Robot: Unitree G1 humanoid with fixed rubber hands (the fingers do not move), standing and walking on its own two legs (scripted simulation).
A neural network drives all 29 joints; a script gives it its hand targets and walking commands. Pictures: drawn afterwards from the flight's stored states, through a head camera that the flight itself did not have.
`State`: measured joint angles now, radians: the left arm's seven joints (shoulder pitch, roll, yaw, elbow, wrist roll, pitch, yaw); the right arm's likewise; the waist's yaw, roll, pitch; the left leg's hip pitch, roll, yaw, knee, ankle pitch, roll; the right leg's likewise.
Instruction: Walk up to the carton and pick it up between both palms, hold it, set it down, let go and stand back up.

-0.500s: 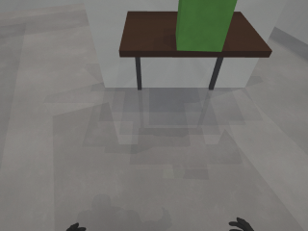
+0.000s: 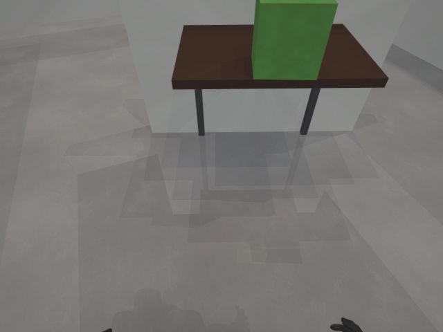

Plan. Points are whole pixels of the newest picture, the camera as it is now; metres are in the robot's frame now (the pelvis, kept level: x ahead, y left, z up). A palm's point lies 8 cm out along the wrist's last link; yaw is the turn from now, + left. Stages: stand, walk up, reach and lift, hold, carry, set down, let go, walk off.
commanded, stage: stand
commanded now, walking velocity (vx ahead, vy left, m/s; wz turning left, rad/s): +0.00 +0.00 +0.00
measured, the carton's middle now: (287, 34) +1.05 -0.24 +0.08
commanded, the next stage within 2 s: walk up in 0.10 s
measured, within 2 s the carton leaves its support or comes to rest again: neither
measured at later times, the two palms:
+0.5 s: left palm out of the picture +0.10 +0.23 -0.10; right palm out of the picture +0.04 -0.29 -0.11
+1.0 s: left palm out of the picture +0.13 +0.19 -0.12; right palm (369, 255) +0.29 -0.31 -0.09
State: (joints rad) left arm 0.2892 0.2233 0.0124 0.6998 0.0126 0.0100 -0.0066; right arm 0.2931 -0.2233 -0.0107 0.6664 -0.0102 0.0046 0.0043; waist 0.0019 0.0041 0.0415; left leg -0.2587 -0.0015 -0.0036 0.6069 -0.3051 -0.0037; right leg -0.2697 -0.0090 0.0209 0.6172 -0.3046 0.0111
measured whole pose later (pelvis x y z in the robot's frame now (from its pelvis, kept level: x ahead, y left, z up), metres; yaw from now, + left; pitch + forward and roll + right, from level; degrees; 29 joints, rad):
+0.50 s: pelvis +0.03 -0.03 +0.00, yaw -2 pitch -2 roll +1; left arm 0.40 0.27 0.07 0.68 0.05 0.01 -0.06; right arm 0.42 -0.23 -0.04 0.75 -0.07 -0.04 -0.01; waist -0.04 -0.03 0.00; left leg -0.19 0.03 -0.01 0.57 -0.35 0.00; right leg -0.42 -0.03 -0.01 0.86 -0.47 0.00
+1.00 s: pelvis +0.17 -0.06 +0.00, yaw +1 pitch -3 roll -1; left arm 0.50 0.25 0.03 0.79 0.04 -0.04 -0.01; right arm 0.31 -0.24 -0.06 0.64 -0.04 -0.01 0.04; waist 0.08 0.00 0.06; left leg -0.48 0.07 0.02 0.73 -0.22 0.00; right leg -0.10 -0.02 -0.08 0.57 -0.42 -0.01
